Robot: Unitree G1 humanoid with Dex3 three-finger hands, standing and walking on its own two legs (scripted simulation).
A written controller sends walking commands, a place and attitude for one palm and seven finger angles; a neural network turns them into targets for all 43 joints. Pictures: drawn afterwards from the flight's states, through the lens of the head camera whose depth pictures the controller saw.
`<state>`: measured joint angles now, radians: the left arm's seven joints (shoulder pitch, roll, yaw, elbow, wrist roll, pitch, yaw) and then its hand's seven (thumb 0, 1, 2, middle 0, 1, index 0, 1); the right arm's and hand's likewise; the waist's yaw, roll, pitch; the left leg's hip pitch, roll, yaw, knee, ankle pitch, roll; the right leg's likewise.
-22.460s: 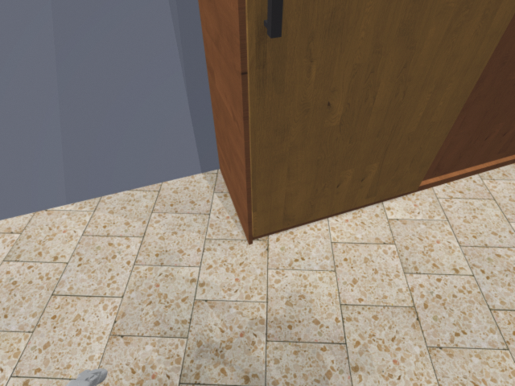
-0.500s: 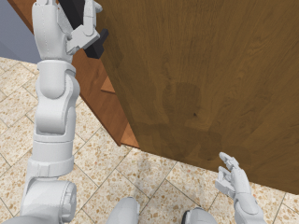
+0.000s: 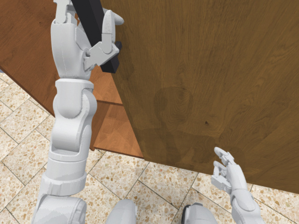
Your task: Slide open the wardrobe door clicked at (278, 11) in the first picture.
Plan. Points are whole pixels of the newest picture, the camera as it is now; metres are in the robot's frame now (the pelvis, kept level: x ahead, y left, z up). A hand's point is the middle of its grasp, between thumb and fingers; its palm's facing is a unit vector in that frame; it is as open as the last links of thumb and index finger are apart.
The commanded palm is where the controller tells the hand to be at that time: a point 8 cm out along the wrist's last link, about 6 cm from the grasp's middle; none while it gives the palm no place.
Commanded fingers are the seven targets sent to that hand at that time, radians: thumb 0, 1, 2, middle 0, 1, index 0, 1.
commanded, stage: step sideways, sliding the door along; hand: left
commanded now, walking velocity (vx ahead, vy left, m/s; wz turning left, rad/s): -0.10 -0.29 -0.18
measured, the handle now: (101, 16) +0.40 +0.12 +0.29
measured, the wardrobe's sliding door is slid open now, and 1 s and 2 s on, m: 0.37 0.47 0.47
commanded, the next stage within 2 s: stop walking and hold the door there in 0.62 s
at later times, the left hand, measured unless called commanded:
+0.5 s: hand (174, 46) +0.35 +0.00 +0.28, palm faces +0.23 -0.97 -0.06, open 7.1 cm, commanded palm +0.32 -0.02 +0.27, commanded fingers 0.00 0.90 0.90 -0.45 -1.40 -0.45 -1.40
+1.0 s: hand (172, 44) +0.36 +0.01 +0.28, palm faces +0.50 -0.83 -0.23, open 7.1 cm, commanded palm +0.32 +0.05 +0.25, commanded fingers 0.00 0.90 0.90 -0.45 -1.40 -0.45 -1.40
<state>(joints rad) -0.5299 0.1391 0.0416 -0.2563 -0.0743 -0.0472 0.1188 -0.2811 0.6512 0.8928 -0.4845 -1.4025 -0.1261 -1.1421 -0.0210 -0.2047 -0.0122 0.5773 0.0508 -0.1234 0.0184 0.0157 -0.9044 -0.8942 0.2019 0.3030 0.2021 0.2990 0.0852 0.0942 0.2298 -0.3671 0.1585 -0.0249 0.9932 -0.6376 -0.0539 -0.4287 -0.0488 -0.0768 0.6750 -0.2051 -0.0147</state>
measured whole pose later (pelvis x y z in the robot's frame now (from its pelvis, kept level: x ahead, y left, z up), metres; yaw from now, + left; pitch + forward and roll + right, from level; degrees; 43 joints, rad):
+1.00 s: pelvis -0.08 -0.26 +0.01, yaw -10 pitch -2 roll +0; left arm -0.58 0.59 0.55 0.43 -0.03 -0.09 0.10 -0.25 0.58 0.80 -0.45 -1.40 -0.21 -1.27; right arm 0.06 -0.31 -0.01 0.67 0.06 -0.06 -0.06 0.01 -0.91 -0.89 0.20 0.30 0.20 0.30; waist 0.00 0.09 0.16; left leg -0.43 0.05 0.03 0.99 -0.55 -0.04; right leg -0.35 -0.08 -0.04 0.65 -0.26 0.03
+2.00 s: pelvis -0.14 -0.26 +0.02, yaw -17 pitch -1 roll -2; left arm -0.72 0.77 0.56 0.87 0.00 -0.15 0.09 -0.16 0.63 0.75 -0.45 -1.40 -0.23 -1.32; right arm 0.32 -0.30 0.02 0.72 0.05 -0.04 -0.11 0.01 -0.90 -0.89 0.20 0.30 0.20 0.30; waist -0.06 0.03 0.02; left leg -0.37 0.10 0.16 0.53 -0.15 0.02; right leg -0.26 -0.01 -0.05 0.51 -0.24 0.02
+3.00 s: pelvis -0.14 -0.09 -0.01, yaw -11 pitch -1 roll +1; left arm -0.91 0.45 0.24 0.44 -0.02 -0.11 0.07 -0.26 0.62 0.79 -0.39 -1.41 -0.25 -1.32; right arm 0.14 -0.21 0.00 0.69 0.04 -0.08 -0.07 0.01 -0.91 -0.89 0.20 0.30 0.20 0.30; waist -0.03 -0.04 0.19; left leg -0.43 0.13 0.07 0.68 -0.22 -0.06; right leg -0.40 -0.07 -0.03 0.95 -0.53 0.04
